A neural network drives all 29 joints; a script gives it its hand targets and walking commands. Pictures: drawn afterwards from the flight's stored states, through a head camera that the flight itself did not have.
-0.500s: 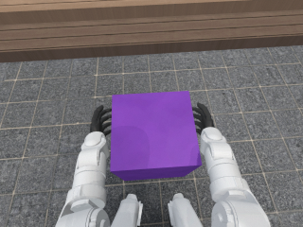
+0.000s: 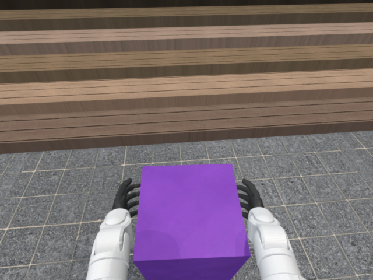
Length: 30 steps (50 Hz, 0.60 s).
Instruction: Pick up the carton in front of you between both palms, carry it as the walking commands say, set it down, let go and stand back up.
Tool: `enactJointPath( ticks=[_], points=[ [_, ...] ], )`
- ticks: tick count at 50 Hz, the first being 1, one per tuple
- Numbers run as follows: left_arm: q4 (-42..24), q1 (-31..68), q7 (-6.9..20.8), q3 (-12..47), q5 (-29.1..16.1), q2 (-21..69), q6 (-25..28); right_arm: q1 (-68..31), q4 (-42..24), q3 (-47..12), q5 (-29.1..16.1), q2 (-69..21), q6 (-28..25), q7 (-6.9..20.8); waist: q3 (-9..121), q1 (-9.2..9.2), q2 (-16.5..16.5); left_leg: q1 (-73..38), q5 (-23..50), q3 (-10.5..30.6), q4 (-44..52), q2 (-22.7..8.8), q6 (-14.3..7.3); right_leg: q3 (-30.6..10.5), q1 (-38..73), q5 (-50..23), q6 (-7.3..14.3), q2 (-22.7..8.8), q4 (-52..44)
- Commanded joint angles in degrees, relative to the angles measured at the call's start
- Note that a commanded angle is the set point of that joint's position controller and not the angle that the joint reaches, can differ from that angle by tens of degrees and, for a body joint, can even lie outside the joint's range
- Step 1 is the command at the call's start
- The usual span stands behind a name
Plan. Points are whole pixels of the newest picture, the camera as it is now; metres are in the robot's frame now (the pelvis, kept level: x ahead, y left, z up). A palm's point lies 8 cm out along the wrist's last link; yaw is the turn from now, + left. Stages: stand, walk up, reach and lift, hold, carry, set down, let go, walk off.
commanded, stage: reach and lift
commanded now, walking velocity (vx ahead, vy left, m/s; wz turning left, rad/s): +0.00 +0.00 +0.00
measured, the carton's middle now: (188, 227) +0.29 +0.00 -0.07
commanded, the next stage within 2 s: hold in 1.08 s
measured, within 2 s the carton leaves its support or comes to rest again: neither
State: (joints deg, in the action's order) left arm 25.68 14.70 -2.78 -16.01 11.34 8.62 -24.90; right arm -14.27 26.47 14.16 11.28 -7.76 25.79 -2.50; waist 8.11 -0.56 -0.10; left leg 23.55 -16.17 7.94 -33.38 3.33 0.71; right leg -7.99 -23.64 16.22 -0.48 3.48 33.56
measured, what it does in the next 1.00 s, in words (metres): stands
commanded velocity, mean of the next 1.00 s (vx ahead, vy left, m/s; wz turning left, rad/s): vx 0.00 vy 0.00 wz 0.00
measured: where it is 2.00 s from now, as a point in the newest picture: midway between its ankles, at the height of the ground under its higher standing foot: outside the picture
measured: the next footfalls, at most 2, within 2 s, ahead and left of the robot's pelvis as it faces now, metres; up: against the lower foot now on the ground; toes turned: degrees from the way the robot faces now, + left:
none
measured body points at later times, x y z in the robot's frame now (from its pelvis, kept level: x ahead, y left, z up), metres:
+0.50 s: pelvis -0.02 +0.00 +0.01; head -0.05 +0.00 +0.46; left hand +0.30 +0.16 +0.03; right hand +0.29 -0.15 +0.03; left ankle +0.01 +0.13 -0.73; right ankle +0.01 -0.13 -0.73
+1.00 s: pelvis +0.00 +0.00 +0.02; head -0.04 +0.00 +0.46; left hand +0.30 +0.16 +0.04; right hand +0.30 -0.15 +0.04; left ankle +0.01 +0.13 -0.73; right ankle +0.01 -0.13 -0.73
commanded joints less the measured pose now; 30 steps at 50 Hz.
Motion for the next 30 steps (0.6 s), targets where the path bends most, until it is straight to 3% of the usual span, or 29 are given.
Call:
enactJointPath(
  ticks=[1,6,11,18,30],
  points=[
    [0.15,23.72,15.61,35.8,-9.92,57.13,-3.73,-27.75,-4.7,-35.2,-10.46,-56.51,1.83,14.46,14.68,0.24,0.19,-13.53,19.72,-2.59,6.85,2.0,0.21,2.26,14.56,-19.4,-0.08,1.77,-7.03],
    [-0.07,23.05,16.21,32.69,-8.46,55.68,-8.04,-27.25,-5.35,-32.43,-9.37,-55.24,6.35,15.18,5.23,0.5,0.01,-14.55,12.51,-2.92,10.96,1.74,-0.09,2.86,15.16,-12.19,0.19,1.54,-10.87],
    [1.84,27.83,17.14,28.96,-7.07,55.97,-9.14,-32.12,-3.37,-28.84,-8.09,-55.16,7.5,16.33,1.4,0.37,0.01,-13.74,5.2,-3.45,11.71,1.41,-0.63,3.54,14.03,-4.74,0.6,1.28,-11.57],
    [1.05,33.86,17.62,29.98,-7.68,57.56,-8.79,-38.14,-3.93,-29.58,-8.59,-56.73,7.11,16.95,5.69,0.36,-0.2,-15.57,4.9,-3.68,10.99,1.32,-0.64,3.93,15.34,-4.12,0.66,1.24,-11.05],
    [-0.79,31.6,17.43,30.22,-7.6,56.32,-9.92,-35.37,-5.48,-29.69,-8.16,-55.84,8.4,16.58,6.79,0.6,0.05,-18.09,10.01,-3.83,12.17,1.7,-0.32,3.86,18.24,-9.65,0.2,1.5,-12.33]
  ],
)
